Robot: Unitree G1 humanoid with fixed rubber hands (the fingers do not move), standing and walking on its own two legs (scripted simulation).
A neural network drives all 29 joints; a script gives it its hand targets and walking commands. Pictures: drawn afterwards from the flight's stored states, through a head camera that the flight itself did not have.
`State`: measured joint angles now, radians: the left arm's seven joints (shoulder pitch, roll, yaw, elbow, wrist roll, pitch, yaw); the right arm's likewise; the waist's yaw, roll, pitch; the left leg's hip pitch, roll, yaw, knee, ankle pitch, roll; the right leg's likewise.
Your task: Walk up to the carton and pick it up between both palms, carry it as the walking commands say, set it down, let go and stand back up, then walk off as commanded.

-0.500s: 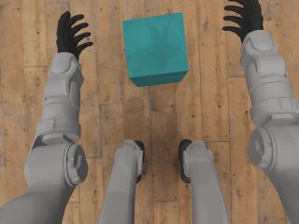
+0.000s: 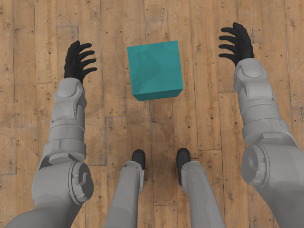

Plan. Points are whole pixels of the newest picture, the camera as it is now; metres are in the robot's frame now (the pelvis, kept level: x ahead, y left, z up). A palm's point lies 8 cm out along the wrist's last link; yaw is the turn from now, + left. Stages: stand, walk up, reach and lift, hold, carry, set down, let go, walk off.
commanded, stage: let go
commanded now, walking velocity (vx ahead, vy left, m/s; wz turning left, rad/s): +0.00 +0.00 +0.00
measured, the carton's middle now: (155, 75) +0.57 +0.03 -0.55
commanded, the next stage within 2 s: stand in 1.18 s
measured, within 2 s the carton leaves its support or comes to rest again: neither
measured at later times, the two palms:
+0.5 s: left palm (33, 152) +0.29 +0.24 +0.00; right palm (286, 140) +0.32 -0.21 -0.01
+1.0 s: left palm (19, 187) +0.24 +0.24 +0.04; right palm out of the picture +0.24 -0.23 +0.03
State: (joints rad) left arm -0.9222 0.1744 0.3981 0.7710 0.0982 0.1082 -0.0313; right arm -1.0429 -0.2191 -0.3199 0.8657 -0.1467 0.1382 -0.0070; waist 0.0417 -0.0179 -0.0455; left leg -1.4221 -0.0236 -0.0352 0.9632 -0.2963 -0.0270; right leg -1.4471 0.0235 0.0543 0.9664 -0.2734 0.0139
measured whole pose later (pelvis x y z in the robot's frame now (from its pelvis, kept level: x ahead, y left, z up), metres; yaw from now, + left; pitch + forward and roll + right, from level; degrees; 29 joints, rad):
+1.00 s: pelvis +0.08 +0.00 +0.10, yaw +0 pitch -3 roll +0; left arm 0.20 0.21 0.04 0.43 0.00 0.12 -0.08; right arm 0.22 -0.20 -0.06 0.44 -0.02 0.12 0.06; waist 0.01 0.01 0.08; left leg -0.09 -0.01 -0.06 0.43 -0.28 -0.01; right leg -0.10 0.02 0.04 0.43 -0.27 0.00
